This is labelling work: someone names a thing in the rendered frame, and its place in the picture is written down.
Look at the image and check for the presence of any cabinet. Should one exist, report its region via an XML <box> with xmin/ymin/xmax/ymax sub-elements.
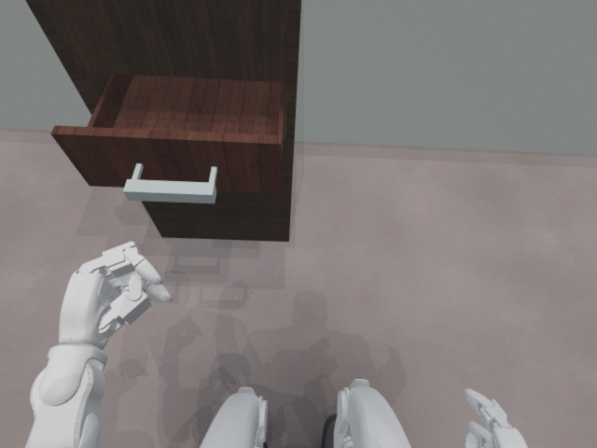
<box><xmin>25</xmin><ymin>0</ymin><xmax>301</xmax><ymax>242</ymax></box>

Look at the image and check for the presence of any robot right shin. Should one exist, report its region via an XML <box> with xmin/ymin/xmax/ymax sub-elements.
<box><xmin>334</xmin><ymin>379</ymin><xmax>369</xmax><ymax>448</ymax></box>

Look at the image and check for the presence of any left robot thigh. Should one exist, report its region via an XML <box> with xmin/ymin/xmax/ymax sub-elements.
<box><xmin>200</xmin><ymin>393</ymin><xmax>268</xmax><ymax>448</ymax></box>

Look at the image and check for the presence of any handle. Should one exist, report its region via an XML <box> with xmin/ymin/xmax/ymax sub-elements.
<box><xmin>123</xmin><ymin>163</ymin><xmax>217</xmax><ymax>203</ymax></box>

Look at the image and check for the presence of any robot left hand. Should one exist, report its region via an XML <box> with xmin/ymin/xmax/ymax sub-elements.
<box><xmin>59</xmin><ymin>242</ymin><xmax>173</xmax><ymax>350</ymax></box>

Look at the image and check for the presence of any robot right hand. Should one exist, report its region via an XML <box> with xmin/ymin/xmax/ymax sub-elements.
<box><xmin>465</xmin><ymin>388</ymin><xmax>528</xmax><ymax>448</ymax></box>

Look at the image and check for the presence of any robot left forearm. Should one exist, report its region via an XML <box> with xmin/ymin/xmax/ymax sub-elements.
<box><xmin>25</xmin><ymin>343</ymin><xmax>107</xmax><ymax>448</ymax></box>

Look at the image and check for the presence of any drawer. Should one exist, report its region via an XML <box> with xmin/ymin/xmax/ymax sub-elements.
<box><xmin>51</xmin><ymin>74</ymin><xmax>286</xmax><ymax>193</ymax></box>

